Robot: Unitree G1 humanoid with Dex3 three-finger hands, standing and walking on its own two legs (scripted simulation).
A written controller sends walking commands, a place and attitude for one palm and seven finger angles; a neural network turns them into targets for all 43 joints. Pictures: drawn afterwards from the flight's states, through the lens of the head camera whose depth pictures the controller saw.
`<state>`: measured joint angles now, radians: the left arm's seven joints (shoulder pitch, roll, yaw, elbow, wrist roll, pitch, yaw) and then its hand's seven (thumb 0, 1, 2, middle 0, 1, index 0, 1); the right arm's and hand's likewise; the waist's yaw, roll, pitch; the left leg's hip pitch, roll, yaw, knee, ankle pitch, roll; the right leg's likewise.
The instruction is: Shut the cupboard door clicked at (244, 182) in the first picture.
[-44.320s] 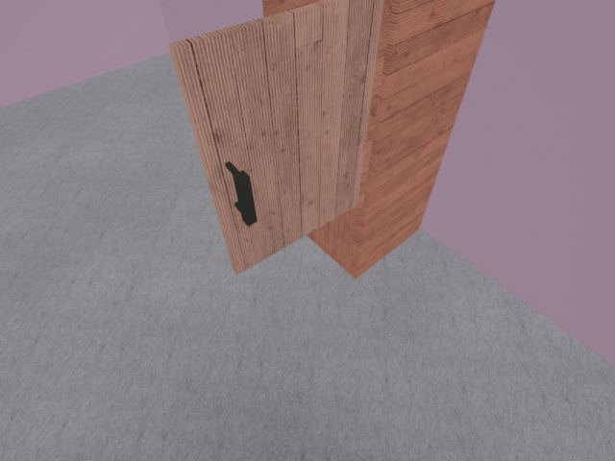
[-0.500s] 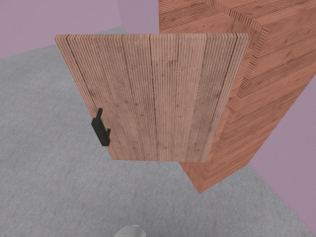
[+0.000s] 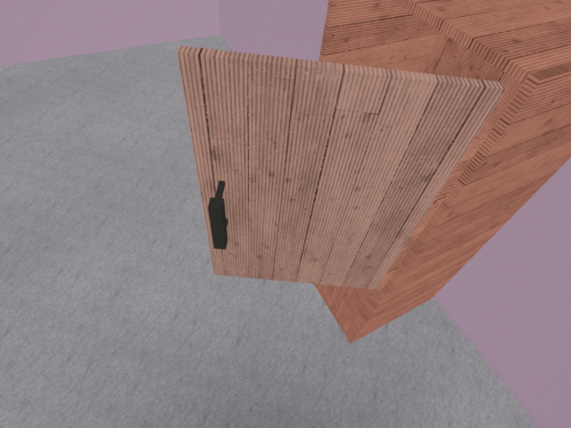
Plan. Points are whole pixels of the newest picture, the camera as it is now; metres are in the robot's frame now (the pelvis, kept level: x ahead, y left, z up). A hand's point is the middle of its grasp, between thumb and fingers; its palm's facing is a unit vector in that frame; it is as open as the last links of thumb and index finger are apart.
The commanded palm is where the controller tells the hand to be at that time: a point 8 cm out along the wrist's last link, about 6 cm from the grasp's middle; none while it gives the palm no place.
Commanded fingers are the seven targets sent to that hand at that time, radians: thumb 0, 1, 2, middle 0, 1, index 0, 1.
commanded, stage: come to a stop and stand still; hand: left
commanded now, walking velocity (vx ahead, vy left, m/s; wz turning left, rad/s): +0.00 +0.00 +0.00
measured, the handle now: (220, 215) +0.47 +0.16 -0.05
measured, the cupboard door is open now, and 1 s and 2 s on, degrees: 59 59 59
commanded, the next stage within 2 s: look again from close up in 0.32 s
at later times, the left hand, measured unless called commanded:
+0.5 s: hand out of the picture -0.03 +0.17 -0.18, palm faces -0.02 -0.99 -0.17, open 7.4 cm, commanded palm none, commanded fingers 0.00 0.90 0.90 -0.20 -0.30 -0.20 -0.30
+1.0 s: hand out of the picture +0.00 +0.16 -0.18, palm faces -0.02 -0.98 -0.21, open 7.4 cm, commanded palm none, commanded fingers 0.00 0.90 0.90 -0.20 -0.30 -0.20 -0.30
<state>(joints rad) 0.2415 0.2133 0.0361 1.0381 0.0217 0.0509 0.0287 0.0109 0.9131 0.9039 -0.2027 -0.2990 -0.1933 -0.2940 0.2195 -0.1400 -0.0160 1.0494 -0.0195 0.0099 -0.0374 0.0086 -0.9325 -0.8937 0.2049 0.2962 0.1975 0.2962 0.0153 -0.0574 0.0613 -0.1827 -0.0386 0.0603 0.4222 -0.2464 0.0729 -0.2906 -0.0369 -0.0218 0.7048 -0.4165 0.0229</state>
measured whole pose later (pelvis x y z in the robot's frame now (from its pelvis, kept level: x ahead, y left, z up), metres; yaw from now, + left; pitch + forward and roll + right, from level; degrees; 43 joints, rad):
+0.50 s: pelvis -0.02 +0.01 +0.00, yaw +0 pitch +0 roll +0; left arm 0.30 0.14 -0.02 1.11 0.02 0.00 0.05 0.01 0.91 0.90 -0.20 -0.30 -0.19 -0.29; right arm 0.32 -0.13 0.01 1.11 -0.01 -0.01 -0.02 0.01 -0.91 -0.89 0.20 0.30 0.19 0.30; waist -0.01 -0.01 0.03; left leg -0.23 -0.05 0.08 0.46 -0.24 0.07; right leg -0.20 -0.03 -0.03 0.46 -0.27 0.02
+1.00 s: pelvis -0.01 -0.01 +0.00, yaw -1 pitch -1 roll +0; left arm 0.28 0.16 -0.02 1.09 0.02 -0.02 0.03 0.01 0.91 0.90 -0.20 -0.30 -0.20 -0.29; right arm 0.25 -0.18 0.02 1.10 -0.01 -0.03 -0.02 0.01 -0.91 -0.89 0.20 0.30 0.19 0.30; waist 0.00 0.00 0.02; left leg -0.18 -0.04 0.08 0.44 -0.24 0.05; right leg -0.17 -0.02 -0.02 0.47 -0.28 0.00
